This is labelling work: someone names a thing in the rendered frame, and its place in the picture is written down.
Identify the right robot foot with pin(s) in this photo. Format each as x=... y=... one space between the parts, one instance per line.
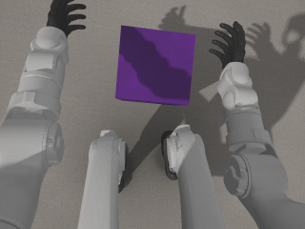
x=164 y=149

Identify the robot right hand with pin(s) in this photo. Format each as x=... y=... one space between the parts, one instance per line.
x=235 y=50

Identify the right robot upper arm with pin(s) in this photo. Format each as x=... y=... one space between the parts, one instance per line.
x=260 y=183

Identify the left robot upper arm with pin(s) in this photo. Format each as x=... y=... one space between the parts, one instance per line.
x=28 y=148

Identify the carton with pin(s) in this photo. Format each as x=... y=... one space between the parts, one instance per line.
x=154 y=66

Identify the robot left thigh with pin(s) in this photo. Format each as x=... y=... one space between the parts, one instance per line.
x=99 y=207

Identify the robot right forearm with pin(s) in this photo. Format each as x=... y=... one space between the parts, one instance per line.
x=246 y=134

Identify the robot left forearm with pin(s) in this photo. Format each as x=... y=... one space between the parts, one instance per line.
x=42 y=79

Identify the robot left hand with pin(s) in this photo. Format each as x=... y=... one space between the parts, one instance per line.
x=60 y=18

